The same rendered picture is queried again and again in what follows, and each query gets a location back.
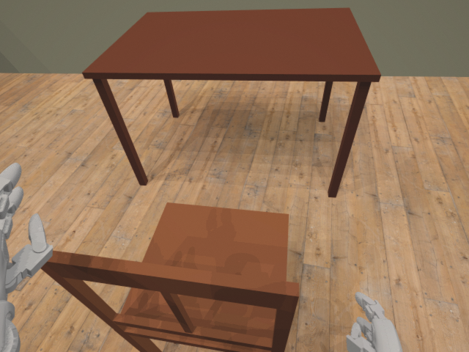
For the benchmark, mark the left robot forearm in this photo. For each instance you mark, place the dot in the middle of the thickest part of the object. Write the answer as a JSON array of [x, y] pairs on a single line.
[[9, 338]]

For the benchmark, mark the robot right hand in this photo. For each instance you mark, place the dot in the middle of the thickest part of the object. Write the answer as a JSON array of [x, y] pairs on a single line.
[[381, 335]]

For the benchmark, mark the robot left hand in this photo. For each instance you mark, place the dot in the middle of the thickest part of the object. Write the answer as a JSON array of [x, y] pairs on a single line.
[[31, 258]]

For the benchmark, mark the chair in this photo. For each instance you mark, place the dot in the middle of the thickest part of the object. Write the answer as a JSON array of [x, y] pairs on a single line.
[[212, 278]]

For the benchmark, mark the table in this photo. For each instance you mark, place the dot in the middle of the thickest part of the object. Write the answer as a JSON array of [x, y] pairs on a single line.
[[322, 44]]

